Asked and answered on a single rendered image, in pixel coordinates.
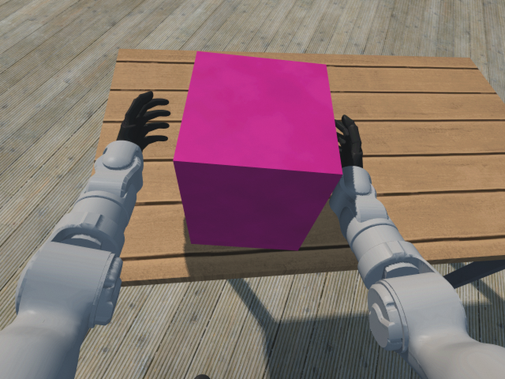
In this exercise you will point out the carton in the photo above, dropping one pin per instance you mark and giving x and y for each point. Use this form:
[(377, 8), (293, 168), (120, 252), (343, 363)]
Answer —
[(257, 155)]

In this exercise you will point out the right robot upper arm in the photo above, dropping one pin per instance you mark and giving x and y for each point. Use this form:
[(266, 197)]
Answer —
[(420, 317)]

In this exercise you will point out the robot left forearm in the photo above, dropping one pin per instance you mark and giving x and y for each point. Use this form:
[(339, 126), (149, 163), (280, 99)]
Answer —
[(103, 209)]

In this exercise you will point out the robot right forearm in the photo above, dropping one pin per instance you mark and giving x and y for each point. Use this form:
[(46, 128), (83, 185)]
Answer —
[(374, 239)]

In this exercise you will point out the robot left hand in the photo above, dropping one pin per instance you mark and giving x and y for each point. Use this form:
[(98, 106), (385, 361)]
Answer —
[(134, 127)]

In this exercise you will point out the table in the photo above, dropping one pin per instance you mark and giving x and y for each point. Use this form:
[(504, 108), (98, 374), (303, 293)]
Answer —
[(432, 133)]

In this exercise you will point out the robot right hand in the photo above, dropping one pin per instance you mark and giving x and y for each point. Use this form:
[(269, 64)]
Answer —
[(350, 150)]

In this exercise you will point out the left robot upper arm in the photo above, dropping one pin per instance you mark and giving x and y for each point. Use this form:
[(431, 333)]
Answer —
[(69, 290)]

